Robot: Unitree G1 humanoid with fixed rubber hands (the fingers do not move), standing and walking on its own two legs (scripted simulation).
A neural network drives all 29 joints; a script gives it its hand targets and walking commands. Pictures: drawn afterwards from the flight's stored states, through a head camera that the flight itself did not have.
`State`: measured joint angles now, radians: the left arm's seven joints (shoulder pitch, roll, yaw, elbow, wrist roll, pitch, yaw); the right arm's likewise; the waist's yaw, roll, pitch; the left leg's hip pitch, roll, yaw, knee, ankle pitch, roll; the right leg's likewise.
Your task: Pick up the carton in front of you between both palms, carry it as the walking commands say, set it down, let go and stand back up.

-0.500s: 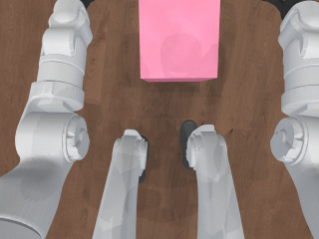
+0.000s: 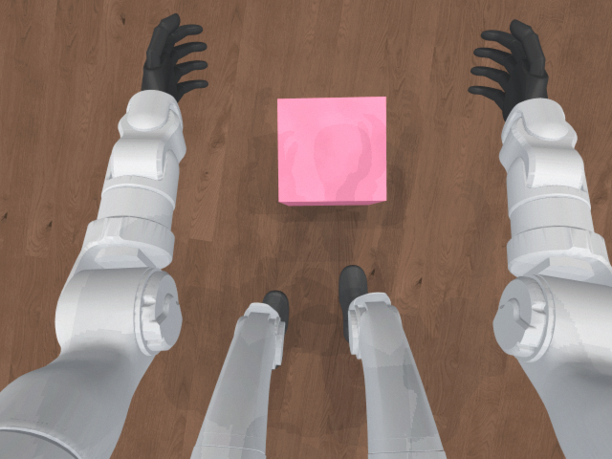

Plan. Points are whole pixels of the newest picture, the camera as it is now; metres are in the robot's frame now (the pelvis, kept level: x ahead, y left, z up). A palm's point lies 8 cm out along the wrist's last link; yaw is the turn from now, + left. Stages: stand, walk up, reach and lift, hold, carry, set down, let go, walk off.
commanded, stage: let go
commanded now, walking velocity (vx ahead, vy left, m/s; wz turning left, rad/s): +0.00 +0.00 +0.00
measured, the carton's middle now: (329, 159) +0.49 -0.04 -0.53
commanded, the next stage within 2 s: stand in 1.20 s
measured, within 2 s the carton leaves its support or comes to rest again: neither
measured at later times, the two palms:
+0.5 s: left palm (65, 245) +0.34 +0.21 +0.00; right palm (596, 264) +0.31 -0.24 +0.00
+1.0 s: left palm out of the picture +0.25 +0.24 +0.06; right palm out of the picture +0.23 -0.22 +0.05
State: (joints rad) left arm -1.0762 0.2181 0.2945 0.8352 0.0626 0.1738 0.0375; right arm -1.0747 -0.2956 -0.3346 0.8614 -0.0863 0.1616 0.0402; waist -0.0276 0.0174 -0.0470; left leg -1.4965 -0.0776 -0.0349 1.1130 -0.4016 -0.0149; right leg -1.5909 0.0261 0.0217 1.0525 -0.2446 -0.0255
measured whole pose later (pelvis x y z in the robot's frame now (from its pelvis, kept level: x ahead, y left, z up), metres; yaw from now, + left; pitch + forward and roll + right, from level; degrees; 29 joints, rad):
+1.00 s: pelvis +0.08 +0.02 +0.12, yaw -2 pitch -4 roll -1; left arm 0.21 0.21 0.04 0.44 0.01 0.11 -0.07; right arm 0.23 -0.23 -0.04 0.41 0.00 0.13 0.07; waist 0.00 0.04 0.10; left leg -0.05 -0.03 -0.07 0.46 -0.33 0.03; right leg -0.15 0.05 0.02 0.43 -0.21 -0.01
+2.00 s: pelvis +0.10 +0.00 +0.12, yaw -1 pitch -1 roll +0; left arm 0.13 0.34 0.03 0.90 0.03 -0.01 0.02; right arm 0.20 -0.36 -0.02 0.81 -0.03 0.00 -0.03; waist 0.01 0.02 0.01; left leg -0.07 -0.03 -0.09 0.43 -0.34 0.01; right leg -0.19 0.04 0.01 0.46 -0.25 -0.03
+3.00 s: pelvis +0.07 +0.00 +0.13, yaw -2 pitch -3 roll +0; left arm 0.10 0.38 0.01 1.06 0.01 -0.01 0.01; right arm 0.16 -0.39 0.00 0.99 -0.02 -0.01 -0.02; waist 0.01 0.02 0.03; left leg -0.04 -0.03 -0.08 0.33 -0.25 0.01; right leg -0.15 0.04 0.02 0.36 -0.16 -0.03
